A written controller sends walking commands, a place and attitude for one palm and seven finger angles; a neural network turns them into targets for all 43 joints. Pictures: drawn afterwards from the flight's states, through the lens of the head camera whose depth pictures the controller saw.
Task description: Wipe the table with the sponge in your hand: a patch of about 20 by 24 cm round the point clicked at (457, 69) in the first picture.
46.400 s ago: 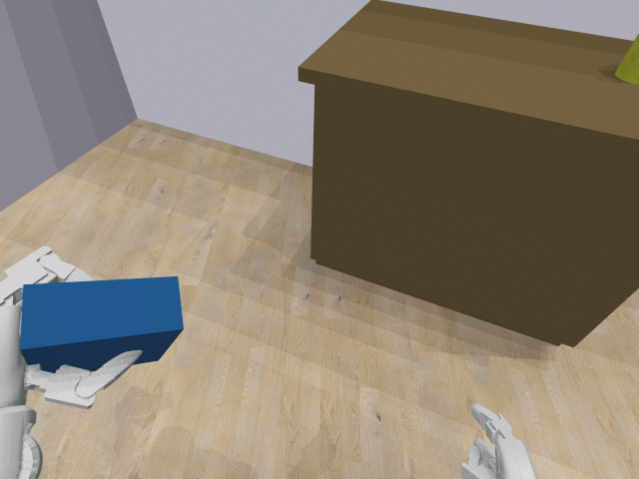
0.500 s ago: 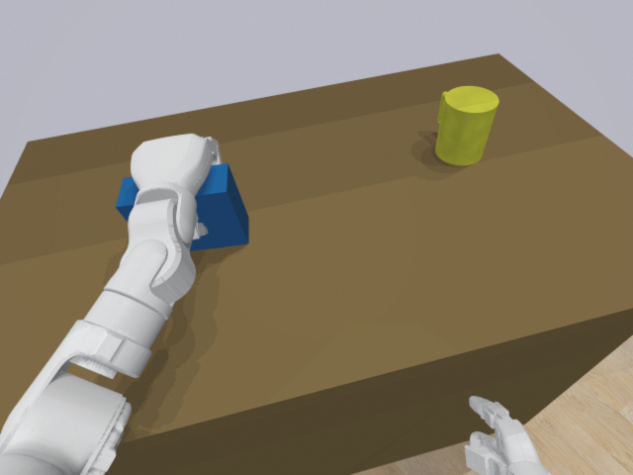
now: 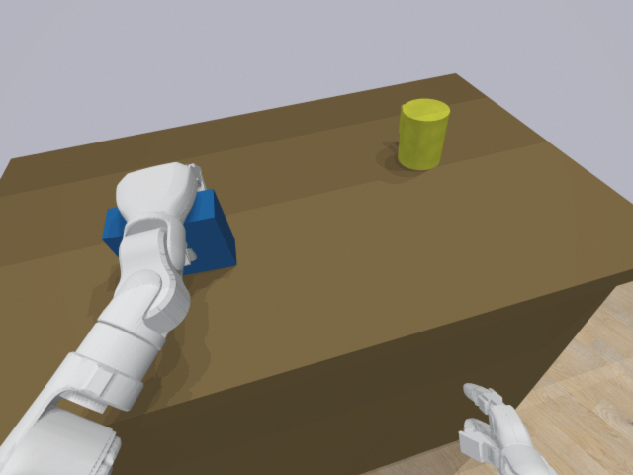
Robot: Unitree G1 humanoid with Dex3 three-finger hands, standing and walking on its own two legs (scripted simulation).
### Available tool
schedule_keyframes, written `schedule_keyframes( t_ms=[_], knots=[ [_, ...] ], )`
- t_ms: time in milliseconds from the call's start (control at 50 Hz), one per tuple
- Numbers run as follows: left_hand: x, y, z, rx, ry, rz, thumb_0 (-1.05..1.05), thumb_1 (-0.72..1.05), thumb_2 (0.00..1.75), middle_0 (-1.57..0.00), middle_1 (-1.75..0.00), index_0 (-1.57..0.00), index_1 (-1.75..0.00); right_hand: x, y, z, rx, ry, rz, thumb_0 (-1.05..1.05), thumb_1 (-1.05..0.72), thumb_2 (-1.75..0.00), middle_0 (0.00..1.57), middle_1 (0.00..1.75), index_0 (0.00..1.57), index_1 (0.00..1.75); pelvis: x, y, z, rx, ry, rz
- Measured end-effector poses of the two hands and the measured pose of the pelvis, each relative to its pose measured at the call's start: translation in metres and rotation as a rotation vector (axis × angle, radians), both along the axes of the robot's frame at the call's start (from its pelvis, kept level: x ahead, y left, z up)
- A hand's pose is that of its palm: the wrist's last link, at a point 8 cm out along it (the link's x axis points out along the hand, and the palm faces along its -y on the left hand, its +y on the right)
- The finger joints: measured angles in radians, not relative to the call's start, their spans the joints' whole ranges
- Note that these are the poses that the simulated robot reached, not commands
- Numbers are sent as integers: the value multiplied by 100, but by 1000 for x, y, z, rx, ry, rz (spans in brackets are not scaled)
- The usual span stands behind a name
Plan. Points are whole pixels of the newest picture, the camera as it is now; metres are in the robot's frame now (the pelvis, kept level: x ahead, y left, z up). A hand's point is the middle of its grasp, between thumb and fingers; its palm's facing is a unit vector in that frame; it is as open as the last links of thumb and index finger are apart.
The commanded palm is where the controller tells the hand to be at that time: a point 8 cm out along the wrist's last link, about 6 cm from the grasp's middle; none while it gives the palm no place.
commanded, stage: wipe back along the middle lane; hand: left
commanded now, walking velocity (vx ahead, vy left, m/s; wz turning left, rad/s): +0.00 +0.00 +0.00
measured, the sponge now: (181, 246) +0.37 +0.24 +0.10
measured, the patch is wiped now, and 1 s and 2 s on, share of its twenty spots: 0.40 0.55 0.65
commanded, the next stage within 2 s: slide across to the third lane in 1.10 s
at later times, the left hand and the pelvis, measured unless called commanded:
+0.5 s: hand (179, 243) +0.33 +0.21 +0.15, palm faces +0.11 -0.05 -0.99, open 9.0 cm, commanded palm +0.29 +0.21 +0.17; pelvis -0.01 -0.02 +0.00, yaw -1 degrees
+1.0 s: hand (176, 274) +0.29 +0.20 +0.15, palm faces +0.22 -0.17 -0.96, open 9.0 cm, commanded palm +0.23 +0.19 +0.17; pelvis +0.00 -0.02 -0.01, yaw -2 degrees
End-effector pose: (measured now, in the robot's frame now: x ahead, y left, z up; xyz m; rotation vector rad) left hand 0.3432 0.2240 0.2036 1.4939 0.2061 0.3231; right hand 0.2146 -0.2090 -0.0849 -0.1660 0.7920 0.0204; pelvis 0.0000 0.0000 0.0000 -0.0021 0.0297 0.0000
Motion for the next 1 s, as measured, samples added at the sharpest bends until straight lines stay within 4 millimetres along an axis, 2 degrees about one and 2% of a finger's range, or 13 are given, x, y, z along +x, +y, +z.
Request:
schedule_keyframes(
  t_ms=[200, 380, 600, 840, 1000],
  knots=[
    [-19, -8, -1, -3, -12, -8, 4, -41, 110, -76, -149, -80, -147, -16, -23, -2, 1, -10, -47, 1, -91, -90, 20, 29, 20, 30, -4, -11, -1, 5, -13, -14],
    [-32, -13, -3, -4, -29, 8, 4, -40, 110, -75, -151, -79, -148, -15, -31, -4, 10, -21, -54, 1, -91, -90, 20, 29, 20, 30, -8, -19, -3, 10, -17, -20],
    [-41, -17, -3, -16, -36, 8, 4, -39, 110, -74, -152, -79, -148, -3, -31, -1, 32, -63, -43, 1, -91, -90, 20, 29, 20, 30, -5, -24, -5, 12, -16, -23],
    [-69, -20, -4, -73, -98, -30, 5, -40, 109, -70, -154, -80, -146, 11, -23, 8, 46, -98, -19, 1, -91, -90, 20, 29, 20, 30, -1, -21, -6, 9, -24, -34],
    [-89, -24, -5, -120, -149, -53, 5, -40, 109, -66, -154, -81, -143, 14, -13, 12, 52, -99, -1, 1, -91, -90, 20, 29, 20, 30, -4, -17, -7, 7, -31, -33]
  ],
)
